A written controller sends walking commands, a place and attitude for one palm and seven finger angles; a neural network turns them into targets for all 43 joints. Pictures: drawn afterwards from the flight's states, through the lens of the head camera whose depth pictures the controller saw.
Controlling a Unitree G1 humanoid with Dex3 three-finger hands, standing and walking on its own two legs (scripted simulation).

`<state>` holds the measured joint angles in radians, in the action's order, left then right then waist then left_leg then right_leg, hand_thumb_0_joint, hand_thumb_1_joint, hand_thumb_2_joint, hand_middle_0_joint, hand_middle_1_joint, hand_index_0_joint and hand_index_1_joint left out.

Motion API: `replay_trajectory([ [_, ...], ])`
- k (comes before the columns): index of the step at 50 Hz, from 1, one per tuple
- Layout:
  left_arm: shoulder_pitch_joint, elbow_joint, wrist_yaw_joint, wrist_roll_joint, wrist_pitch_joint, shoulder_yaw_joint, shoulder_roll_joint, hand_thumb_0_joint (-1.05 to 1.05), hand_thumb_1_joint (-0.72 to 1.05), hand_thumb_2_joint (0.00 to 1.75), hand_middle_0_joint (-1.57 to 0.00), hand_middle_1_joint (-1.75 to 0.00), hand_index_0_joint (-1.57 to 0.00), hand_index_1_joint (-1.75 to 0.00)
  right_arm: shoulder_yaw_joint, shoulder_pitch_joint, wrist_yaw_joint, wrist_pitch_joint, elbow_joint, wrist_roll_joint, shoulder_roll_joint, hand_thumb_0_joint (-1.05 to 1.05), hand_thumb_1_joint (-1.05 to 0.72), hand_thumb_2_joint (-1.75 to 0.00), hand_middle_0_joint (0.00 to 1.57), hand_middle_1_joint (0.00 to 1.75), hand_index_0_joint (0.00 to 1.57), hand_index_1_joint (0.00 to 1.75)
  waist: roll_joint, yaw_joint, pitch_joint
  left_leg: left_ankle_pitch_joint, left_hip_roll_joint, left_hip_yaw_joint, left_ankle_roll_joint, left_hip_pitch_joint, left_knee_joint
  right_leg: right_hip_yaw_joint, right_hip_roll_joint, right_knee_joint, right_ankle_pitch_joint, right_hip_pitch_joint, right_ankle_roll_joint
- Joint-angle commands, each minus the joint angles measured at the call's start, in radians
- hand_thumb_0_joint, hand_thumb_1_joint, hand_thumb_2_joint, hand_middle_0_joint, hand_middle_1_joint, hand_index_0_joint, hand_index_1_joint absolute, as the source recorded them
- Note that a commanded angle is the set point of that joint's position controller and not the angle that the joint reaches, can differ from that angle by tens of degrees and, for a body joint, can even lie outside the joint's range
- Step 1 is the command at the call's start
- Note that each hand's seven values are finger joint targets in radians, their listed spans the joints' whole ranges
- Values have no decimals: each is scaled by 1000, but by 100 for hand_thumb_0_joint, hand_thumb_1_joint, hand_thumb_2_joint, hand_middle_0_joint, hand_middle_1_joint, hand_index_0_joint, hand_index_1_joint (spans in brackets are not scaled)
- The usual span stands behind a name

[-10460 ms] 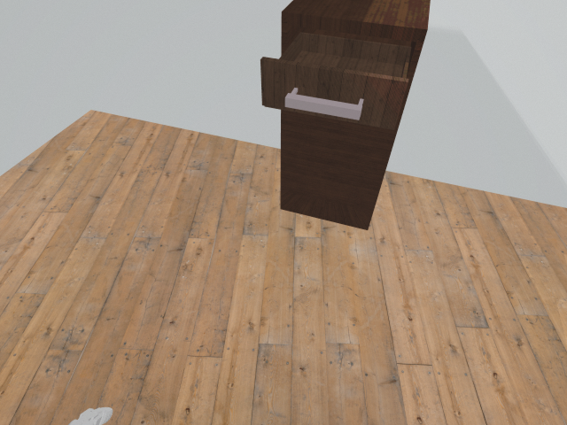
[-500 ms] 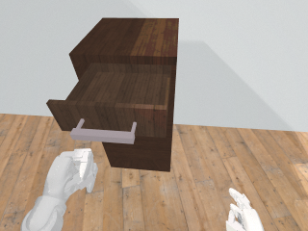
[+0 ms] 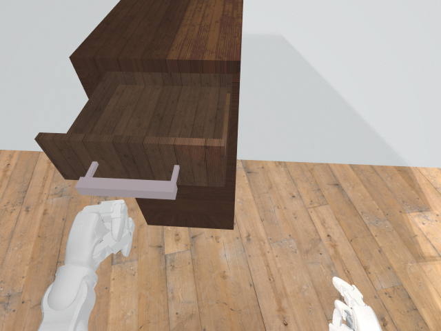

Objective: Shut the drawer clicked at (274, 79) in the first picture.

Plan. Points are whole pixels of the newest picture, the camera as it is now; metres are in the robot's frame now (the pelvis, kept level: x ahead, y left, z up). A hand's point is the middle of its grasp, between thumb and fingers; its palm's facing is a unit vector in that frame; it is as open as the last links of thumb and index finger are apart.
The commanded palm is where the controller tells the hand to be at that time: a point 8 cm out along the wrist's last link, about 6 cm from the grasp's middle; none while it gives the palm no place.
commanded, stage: bring the fist close to the handle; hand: left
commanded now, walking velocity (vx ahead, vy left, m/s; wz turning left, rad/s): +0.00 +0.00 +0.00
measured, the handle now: (131, 178) +0.40 +0.21 +0.04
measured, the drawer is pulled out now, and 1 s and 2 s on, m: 0.26 0.26 0.15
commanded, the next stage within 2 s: push the drawer shut in 0.78 s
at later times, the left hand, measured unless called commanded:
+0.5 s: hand (138, 222) +0.31 +0.18 +0.02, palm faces -0.03 -1.00 -0.03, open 3.2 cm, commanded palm +0.28 +0.23 +0.03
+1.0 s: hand (137, 222) +0.30 +0.17 +0.03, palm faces -0.02 -1.00 -0.04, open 3.2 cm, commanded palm +0.29 +0.23 +0.03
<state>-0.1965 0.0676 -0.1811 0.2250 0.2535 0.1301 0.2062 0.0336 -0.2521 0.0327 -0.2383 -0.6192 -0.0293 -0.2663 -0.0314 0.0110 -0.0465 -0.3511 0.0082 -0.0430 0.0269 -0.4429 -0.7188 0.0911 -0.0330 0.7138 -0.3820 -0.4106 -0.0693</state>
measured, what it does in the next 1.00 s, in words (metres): stands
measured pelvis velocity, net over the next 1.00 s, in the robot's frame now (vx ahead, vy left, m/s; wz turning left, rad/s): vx -0.01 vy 0.03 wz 0.00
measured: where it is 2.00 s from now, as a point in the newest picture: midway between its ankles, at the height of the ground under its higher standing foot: outside the picture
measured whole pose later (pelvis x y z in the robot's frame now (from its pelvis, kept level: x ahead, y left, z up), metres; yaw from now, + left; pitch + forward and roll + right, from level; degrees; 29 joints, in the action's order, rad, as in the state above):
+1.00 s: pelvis -0.01 +0.03 -0.03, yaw +0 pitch +10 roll -1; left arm 0.04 0.30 -0.11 0.18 0.35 0.08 0.20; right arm 0.04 -0.24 0.02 -0.10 -0.57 -0.03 -0.25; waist -0.03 0.03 -0.09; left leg -0.42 0.02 -0.05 0.06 -0.68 -0.92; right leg 0.09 -0.01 0.89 -0.44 -0.63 -0.04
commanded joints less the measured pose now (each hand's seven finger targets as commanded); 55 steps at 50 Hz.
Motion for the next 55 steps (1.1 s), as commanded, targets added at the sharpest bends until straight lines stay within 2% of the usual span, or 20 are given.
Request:
replay_trajectory([
  [1, 177, -134, -12, 14, 100, 55, 121, 0, 90, 90, -140, -160, -140, -160, -47, 78, 0, -45, 153, -5, -108, 0, -90, -90, 20, 30, 20, 30, 49, 4, -166, 194, 7, 44, 6, 32, 33, -113, 49, -98, 314, 31, 73],
  [6, 309, -95, -27, 14, 116, 28, 110, 0, 90, 90, -140, -160, -140, -160, -48, 76, 5, -27, 151, -9, -108, 0, -90, -90, 20, 30, 20, 30, 9, 18, -204, 161, 4, 55, 5, 24, 15, -101, 40, -68, 228, -25, 60],
  [7, 336, -99, -18, 12, 124, 37, 121, 0, 90, 90, -140, -160, -140, -160, -51, 71, 6, -24, 148, -7, -110, 0, -90, -90, 20, 30, 20, 30, 35, 24, -217, 168, 1, 58, 8, 22, 6, -99, 37, -59, 232, -32, 62],
  [10, 352, -65, -2, 14, 148, 72, 140, 0, 90, 90, -140, -160, -140, -160, -55, 59, 5, -17, 140, -2, -110, 0, -90, -90, 20, 30, 20, 30, 35, 12, -276, 197, -2, 62, 3, 15, -11, -90, 35, -23, 264, -26, 59],
  [12, 366, -20, 8, 4, 159, 83, 154, 0, 90, 90, -140, -160, -140, -160, -54, 53, 2, -6, 137, 1, -114, 0, -90, -90, 20, 30, 20, 30, 45, 14, -273, 191, -4, 64, 4, -15, -23, -88, 33, -3, 252, -48, 58],
  [13, 374, 6, 9, 2, 161, 58, 120, 0, 90, 90, -140, -160, -140, -160, -53, 56, -1, -1, 138, 2, -109, 0, -90, -90, 20, 30, 20, 30, 53, 18, -268, 182, -3, 63, 3, -25, -29, -86, 33, 5, 246, -63, 59],
  [16, 425, 76, 6, -7, 161, 44, 113, 0, 90, 90, -140, -160, -140, -160, -52, 54, -5, 16, 138, 1, -113, 0, -90, -90, 20, 30, 20, 30, 13, 24, -241, 142, -3, 65, -3, -57, -44, -82, 32, 22, 201, -118, 54],
  [17, 431, 101, 10, -14, 160, 64, 138, 0, 90, 90, -140, -160, -140, -160, -53, 44, -6, 23, 134, 3, -119, 0, -90, -90, 20, 30, 20, 30, 50, 25, -243, 140, -7, 69, 1, -76, -49, -83, 30, 28, 192, -121, 55],
  [21, 451, 47, 4, -9, 172, 71, 146, 0, 90, 90, -140, -160, -140, -160, -60, 38, -9, 40, 163, 2, -116, 0, -90, -90, 20, 30, 20, 30, -19, 4, -354, 189, -7, 64, -4, -40, -63, -83, 30, 57, 235, -91, 48],
  [24, 407, -22, 13, 1, 184, 75, 146, 0, 90, 90, -140, -160, -140, -160, -62, 30, -11, 46, 178, 3, -112, 0, -90, -90, 20, 30, 20, 30, -18, -6, -403, 268, -16, 72, -7, -2, -61, -75, 24, 68, 289, -61, 45],
  [26, 420, -38, 20, 5, 188, 44, 117, 0, 90, 90, -140, -160, -140, -160, -61, 31, -12, 47, 174, 2, -109, 0, -90, -90, 20, 30, 20, 30, -23, 10, -374, 266, -21, 80, -10, 11, -61, -65, 20, 68, 272, -98, 46],
  [29, 383, 34, 30, -6, 172, 28, 103, 0, 90, 90, -140, -160, -140, -160, -60, 26, -12, 60, 167, -2, -118, 0, -90, -90, 20, 30, 20, 30, 49, 25, -271, 195, -25, 86, -7, -53, -51, -57, 16, 60, 216, -140, 49],
  [31, 389, 52, 32, -11, 158, 10, 88, 0, 90, 90, -140, -160, -140, -160, -60, 31, -12, 68, 171, -4, -122, 0, -90, -90, 20, 30, 20, 30, 37, 31, -234, 146, -24, 93, -10, -64, -41, -51, 18, 54, 162, -171, 48],
  [34, 401, 16, 35, -20, 142, -20, 71, 0, 90, 90, -140, -160, -140, -160, -63, 29, -11, 75, 186, -6, -121, 0, -90, -90, 20, 30, 20, 30, 19, 28, -268, 140, -26, 98, -9, -33, -37, -50, 19, 52, 142, -174, 46],
  [35, 394, -13, 42, -22, 144, 1, 92, 0, 90, 90, -140, -160, -140, -160, -64, 30, -11, 76, 190, -4, -121, 0, -90, -90, 20, 30, 20, 30, -17, 15, -294, 164, -25, 97, -12, -16, -37, -53, 20, 56, 157, -159, 41],
  [37, 372, -51, 56, -24, 150, 20, 118, 0, 90, 90, -140, -160, -140, -160, -63, 29, -10, 79, 196, 1, -122, 0, -90, -90, 20, 30, 20, 30, -10, 11, -334, 204, -25, 96, -10, 0, -45, -55, 19, 62, 189, -136, 43],
  [42, 457, -31, 87, -35, 177, 20, 118, 0, 90, 90, -140, -160, -140, -160, -56, 37, -6, 86, 178, 1, -116, 0, -90, -90, 20, 30, 20, 30, 27, 34, -274, 134, -31, 107, -9, -33, -45, -52, 14, 62, 127, -179, 44],
  [45, 418, -9, 79, -36, 172, -11, 82, 0, 90, 90, -140, -160, -140, -160, -53, 43, -12, 88, 185, 1, -112, 0, -90, -90, 20, 30, 20, 30, -24, 24, -287, 146, -25, 103, -15, -20, -44, -53, 18, 63, 140, -173, 40],
  [50, 554, 76, 60, -39, 138, -18, 99, 0, 90, 90, -140, -160, -140, -160, -50, 35, -4, 102, 167, -7, -121, 0, -90, -90, 20, 30, 20, 30, 26, 58, -248, 83, -23, 102, -6, -58, -53, -60, 18, 46, 106, -200, 45],
  [55, 656, 77, 69, -27, 145, 5, 110, 0, 90, 90, -140, -160, -140, -160, -51, 26, 0, 100, 161, -4, -120, 0, -90, -90, 20, 30, 20, 30, -24, 43, -331, 125, -20, 104, -10, -11, -58, -64, 19, 56, 135, -183, 42],
])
